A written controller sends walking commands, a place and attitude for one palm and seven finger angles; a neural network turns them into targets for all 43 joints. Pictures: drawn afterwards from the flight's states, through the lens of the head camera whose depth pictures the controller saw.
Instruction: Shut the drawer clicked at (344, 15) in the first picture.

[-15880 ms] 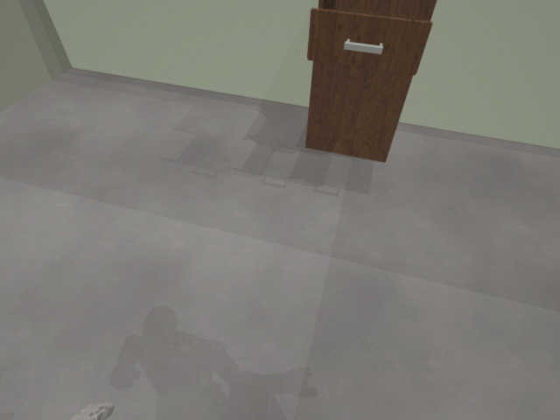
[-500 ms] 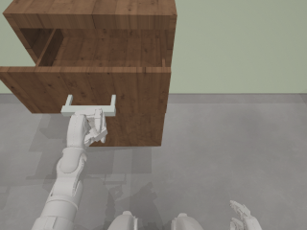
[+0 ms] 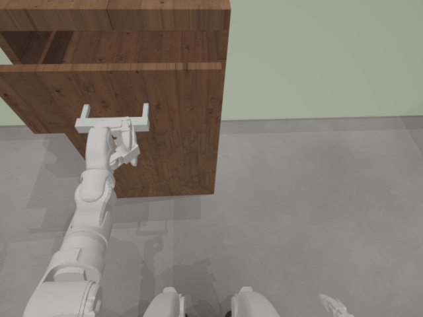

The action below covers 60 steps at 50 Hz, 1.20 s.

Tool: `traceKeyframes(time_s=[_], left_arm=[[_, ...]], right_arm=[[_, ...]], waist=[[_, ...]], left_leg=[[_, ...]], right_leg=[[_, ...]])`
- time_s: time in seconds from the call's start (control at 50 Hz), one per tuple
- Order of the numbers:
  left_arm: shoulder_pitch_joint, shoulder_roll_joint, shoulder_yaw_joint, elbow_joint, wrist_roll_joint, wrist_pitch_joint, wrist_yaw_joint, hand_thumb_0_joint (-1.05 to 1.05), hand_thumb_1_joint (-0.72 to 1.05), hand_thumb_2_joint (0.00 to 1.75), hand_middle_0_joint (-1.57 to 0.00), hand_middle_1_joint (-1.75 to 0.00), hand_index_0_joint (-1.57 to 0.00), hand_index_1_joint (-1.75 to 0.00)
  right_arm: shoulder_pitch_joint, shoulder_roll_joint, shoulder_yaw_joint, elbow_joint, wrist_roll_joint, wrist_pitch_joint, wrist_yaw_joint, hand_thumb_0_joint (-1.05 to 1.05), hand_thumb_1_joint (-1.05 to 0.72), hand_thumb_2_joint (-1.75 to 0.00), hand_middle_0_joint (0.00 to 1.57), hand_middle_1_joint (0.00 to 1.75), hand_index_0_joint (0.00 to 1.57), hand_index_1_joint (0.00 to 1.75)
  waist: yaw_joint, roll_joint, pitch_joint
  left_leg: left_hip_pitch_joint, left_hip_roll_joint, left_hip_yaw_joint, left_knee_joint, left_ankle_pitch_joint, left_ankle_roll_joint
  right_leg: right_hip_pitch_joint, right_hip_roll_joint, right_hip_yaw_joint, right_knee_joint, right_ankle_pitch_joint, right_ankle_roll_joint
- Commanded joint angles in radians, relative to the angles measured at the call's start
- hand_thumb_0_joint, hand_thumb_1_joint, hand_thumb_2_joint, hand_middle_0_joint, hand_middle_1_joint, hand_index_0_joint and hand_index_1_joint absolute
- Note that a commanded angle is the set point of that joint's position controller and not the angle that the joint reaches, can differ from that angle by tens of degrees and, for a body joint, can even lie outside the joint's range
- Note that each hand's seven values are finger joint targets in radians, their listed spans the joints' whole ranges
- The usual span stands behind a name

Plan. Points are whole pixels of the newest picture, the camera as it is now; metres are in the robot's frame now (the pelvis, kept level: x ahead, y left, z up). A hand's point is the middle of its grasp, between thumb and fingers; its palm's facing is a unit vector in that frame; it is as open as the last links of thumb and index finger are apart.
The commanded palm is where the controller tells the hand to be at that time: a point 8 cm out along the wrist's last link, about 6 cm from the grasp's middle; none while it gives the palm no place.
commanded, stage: push the drawer shut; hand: left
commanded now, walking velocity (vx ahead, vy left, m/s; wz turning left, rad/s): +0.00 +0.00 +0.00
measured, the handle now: (115, 116) +0.50 +0.19 +0.05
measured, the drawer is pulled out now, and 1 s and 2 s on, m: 0.12 0.00 0.00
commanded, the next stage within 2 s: pull the fist back off the drawer in 1.44 s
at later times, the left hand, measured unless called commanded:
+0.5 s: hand (136, 117) +0.49 +0.15 +0.05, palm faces +0.04 -1.00 -0.03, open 3.0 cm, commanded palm +0.47 +0.20 +0.05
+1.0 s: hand (138, 99) +0.54 +0.15 +0.06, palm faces +0.05 -1.00 -0.03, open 3.1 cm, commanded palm +0.52 +0.20 +0.05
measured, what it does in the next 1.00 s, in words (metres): stands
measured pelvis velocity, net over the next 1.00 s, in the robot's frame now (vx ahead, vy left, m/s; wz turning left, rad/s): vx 0.01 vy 0.01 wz -0.03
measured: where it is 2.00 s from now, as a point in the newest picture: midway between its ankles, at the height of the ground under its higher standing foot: outside the picture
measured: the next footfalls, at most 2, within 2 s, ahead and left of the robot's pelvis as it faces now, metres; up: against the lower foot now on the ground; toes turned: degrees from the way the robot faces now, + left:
none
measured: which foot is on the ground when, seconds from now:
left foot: down 0.00-1.00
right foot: down 0.00-1.00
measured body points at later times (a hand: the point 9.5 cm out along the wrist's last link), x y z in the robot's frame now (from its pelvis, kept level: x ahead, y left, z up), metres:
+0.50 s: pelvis +0.00 +0.00 -0.01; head +0.12 +0.01 +0.43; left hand +0.49 +0.20 +0.06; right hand +0.02 -0.26 -0.12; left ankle +0.02 +0.10 -0.67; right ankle +0.02 -0.10 -0.67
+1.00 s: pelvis +0.01 +0.01 -0.01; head +0.15 +0.03 +0.42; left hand +0.53 +0.20 +0.06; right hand -0.01 -0.25 -0.12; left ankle +0.02 +0.10 -0.67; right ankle +0.02 -0.10 -0.67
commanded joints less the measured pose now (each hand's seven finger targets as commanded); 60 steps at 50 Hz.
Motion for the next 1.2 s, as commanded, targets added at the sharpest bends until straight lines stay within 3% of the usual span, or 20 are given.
traceKeyframes(time_s=[0.0,0.02,0.04,0.12,0.14,0.2,0.26,0.4,0.48,0.5,0.54,0.64,0.68,0.72,0.8,0.84,0.92,0.98,1.06,1.18], left_arm=[[-0.464,0.227,0.101,-0.152,-0.008,-0.078,0.011,0.0,0.9,0.9,-1.4,-1.6,-1.4,-1.6],[-0.484,0.202,0.082,-0.14,-0.01,-0.078,0.004,0.0,0.9,0.9,-1.4,-1.6,-1.4,-1.6],[-0.504,0.236,0.109,-0.119,-0.011,-0.079,0.003,0.0,0.9,0.9,-1.4,-1.6,-1.4,-1.6],[-0.538,0.248,0.118,-0.071,-0.007,-0.085,-0.008,0.0,0.9,0.9,-1.4,-1.6,-1.4,-1.6],[-0.547,0.247,0.124,-0.041,-0.011,-0.082,-0.009,0.0,0.9,0.9,-1.4,-1.6,-1.4,-1.6],[-0.625,0.308,0.161,0.03,-0.001,-0.089,-0.012,0.0,0.9,0.9,-1.4,-1.6,-1.4,-1.6],[-0.674,0.328,0.175,0.065,0.007,-0.099,-0.016,0.0,0.9,0.9,-1.4,-1.6,-1.4,-1.6],[-0.735,0.363,0.202,0.091,0.019,-0.108,-0.029,0.0,0.9,0.9,-1.4,-1.6,-1.4,-1.6],[-0.772,0.344,0.184,0.139,0.026,-0.098,-0.025,0.0,0.9,0.9,-1.4,-1.6,-1.4,-1.6],[-0.779,0.38,0.212,0.141,0.03,-0.102,-0.02,0.0,0.9,0.9,-1.4,-1.6,-1.4,-1.6],[-0.774,0.393,0.222,0.138,0.04,-0.104,-0.014,0.0,0.9,0.9,-1.4,-1.6,-1.4,-1.6],[-0.822,0.375,0.202,0.172,0.064,-0.108,-0.004,0.0,0.9,0.9,-1.4,-1.6,-1.4,-1.6],[-0.857,0.423,0.229,0.17,0.069,-0.108,0.003,0.0,0.9,0.9,-1.4,-1.6,-1.4,-1.6],[-0.875,0.418,0.225,0.172,0.077,-0.111,0.004,0.0,0.9,0.9,-1.4,-1.6,-1.4,-1.6],[-0.919,0.418,0.22,0.176,0.081,-0.11,0.008,0.0,0.9,0.9,-1.4,-1.6,-1.4,-1.6],[-0.921,0.465,0.253,0.211,0.085,-0.103,0.01,0.0,0.9,0.9,-1.4,-1.6,-1.4,-1.6],[-0.978,0.441,0.227,0.226,0.096,-0.103,0.011,0.0,0.9,0.9,-1.4,-1.6,-1.4,-1.6],[-0.974,0.493,0.264,0.234,0.099,-0.102,0.015,0.0,0.9,0.9,-1.4,-1.6,-1.4,-1.6],[-1.072,0.486,0.241,0.254,0.106,-0.098,0.015,0.0,0.9,0.9,-1.4,-1.6,-1.4,-1.6],[-1.179,0.542,0.242,0.283,0.125,-0.094,0.021,0.0,0.9,0.9,-1.4,-1.6,-1.4,-1.6]], right_arm=[[0.07,-0.146,-0.059,-0.084,-0.005,-0.033,-0.013,0.0,-0.9,-0.9,0.2,0.3,0.2,0.3],[0.074,-0.143,-0.057,-0.083,-0.005,-0.032,-0.012,0.0,-0.9,-0.9,0.2,0.3,0.2,0.3],[0.081,-0.146,-0.057,-0.076,-0.006,-0.03,-0.012,0.0,-0.9,-0.9,0.2,0.3,0.2,0.3],[0.101,-0.149,-0.058,-0.073,-0.008,-0.023,-0.01,0.0,-0.9,-0.9,0.2,0.3,0.2,0.3],[0.108,-0.149,-0.058,-0.07,-0.009,-0.021,-0.008,0.0,-0.9,-0.9,0.2,0.3,0.2,0.3],[0.124,-0.157,-0.054,-0.058,-0.012,-0.016,-0.01,0.0,-0.9,-0.9,0.2,0.3,0.2,0.3],[0.138,-0.157,-0.054,-0.057,-0.015,-0.013,-0.009,0.0,-0.9,-0.9,0.2,0.3,0.2,0.3],[0.185,-0.164,-0.06,-0.051,-0.027,0.002,0.0,0.0,-0.9,-0.9,0.2,0.3,0.2,0.3],[0.199,-0.166,-0.058,-0.048,-0.03,0.016,0.007,0.0,-0.9,-0.9,0.2,0.3,0.2,0.3],[0.207,-0.17,-0.057,-0.047,-0.031,0.018,0.007,0.0,-0.9,-0.9,0.2,0.3,0.2,0.3],[0.217,-0.172,-0.059,-0.054,-0.033,0.026,0.009,0.0,-0.9,-0.9,0.2,0.3,0.2,0.3],[0.237,-0.173,-0.06,-0.044,-0.04,0.043,0.018,0.0,-0.9,-0.9,0.2,0.3,0.2,0.3],[0.246,-0.18,-0.059,-0.042,-0.043,0.049,0.016,0.0,-0.9,-0.9,0.2,0.3,0.2,0.3],[0.253,-0.178,-0.058,-0.044,-0.045,0.053,0.018,0.0,-0.9,-0.9,0.2,0.3,0.2,0.3],[0.268,-0.179,-0.056,-0.037,-0.052,0.063,0.021,0.0,-0.9,-0.9,0.2,0.3,0.2,0.3],[0.274,-0.185,-0.053,-0.033,-0.051,0.07,0.019,0.0,-0.9,-0.9,0.2,0.3,0.2,0.3],[0.28,-0.185,-0.052,-0.029,-0.055,0.074,0.021,0.0,-0.9,-0.9,0.2,0.3,0.2,0.3],[0.29,-0.191,-0.05,-0.031,-0.058,0.078,0.021,0.0,-0.9,-0.9,0.2,0.3,0.2,0.3],[0.299,-0.193,-0.048,-0.017,-0.06,0.08,0.019,0.0,-0.9,-0.9,0.2,0.3,0.2,0.3],[0.311,-0.201,-0.036,-0.005,-0.063,0.07,0.011,0.0,-0.9,-0.9,0.2,0.3,0.2,0.3]], waist=[[-0.029,0.025,-0.392],[-0.039,0.036,-0.404],[-0.034,0.029,-0.394],[-0.043,0.035,-0.419],[-0.047,0.002,-0.409],[-0.064,-0.003,-0.366],[-0.069,0.003,-0.389],[-0.075,0.07,-0.492],[-0.096,0.043,-0.445],[-0.091,0.035,-0.442],[-0.087,0.058,-0.477],[-0.104,0.093,-0.469],[-0.114,0.074,-0.472],[-0.109,0.11,-0.496],[-0.128,0.125,-0.513],[-0.129,0.098,-0.491],[-0.15,0.126,-0.488],[-0.139,0.131,-0.514],[-0.182,0.122,-0.485],[-0.209,0.164,-0.482]], left_leg=[[0.192,-0.007,-0.05,-0.124,0.205,0.0],[0.199,-0.009,-0.045,-0.121,0.206,0.001],[0.187,-0.008,-0.048,-0.121,0.205,-0.001],[0.18,-0.008,-0.043,-0.112,0.228,0.001],[0.161,-0.008,-0.043,-0.11,0.218,0.003],[0.1,-0.009,-0.039,-0.099,0.162,0.009],[0.085,-0.011,-0.037,-0.09,0.156,0.011],[0.174,-0.003,-0.049,-0.072,0.28,0.009],[0.146,0.001,-0.052,-0.076,0.25,0.011],[0.131,0.001,-0.053,-0.072,0.249,0.012],[0.149,0.0,-0.05,-0.071,0.275,0.012],[0.202,0.009,-0.069,-0.069,0.309,0.005],[0.182,0.01,-0.068,-0.064,0.296,0.009],[0.211,0.01,-0.072,-0.064,0.322,0.005],[0.246,0.015,-0.081,-0.053,0.369,0.005],[0.209,0.016,-0.081,-0.052,0.349,0.005],[0.23,0.019,-0.092,-0.049,0.341,0.004],[0.227,0.019,-0.092,-0.043,0.366,0.003],[0.201,0.021,-0.099,-0.032,0.321,0.008],[0.171,0.022,-0.112,-0.024,0.256,0.01]], right_leg=[[0.189,0.005,0.083,-0.141,0.232,0.021],[0.185,0.005,0.087,-0.145,0.235,0.024],[0.189,0.005,0.085,-0.144,0.234,0.022],[0.195,0.007,0.091,-0.14,0.263,0.023],[0.2,0.008,0.09,-0.143,0.257,0.026],[0.183,0.007,0.105,-0.154,0.204,0.028],[0.184,0.005,0.111,-0.151,0.195,0.029],[0.155,0.016,0.091,-0.113,0.297,0.024],[0.125,0.02,0.084,-0.123,0.261,0.028],[0.133,0.022,0.089,-0.121,0.262,0.027],[0.138,0.022,0.088,-0.115,0.283,0.026],[0.064,0.027,0.067,-0.107,0.272,0.022],[0.076,0.027,0.073,-0.11,0.268,0.025],[0.064,0.029,0.068,-0.103,0.279,0.022],[0.038,0.033,0.061,-0.097,0.305,0.022],[0.049,0.034,0.062,-0.101,0.293,0.023],[0.001,0.035,0.056,-0.102,0.268,0.023],[0.019,0.036,0.058,-0.098,0.286,0.02],[-0.022,0.037,0.057,-0.104,0.246,0.027],[-0.062,0.038,0.057,-0.106,0.178,0.024]])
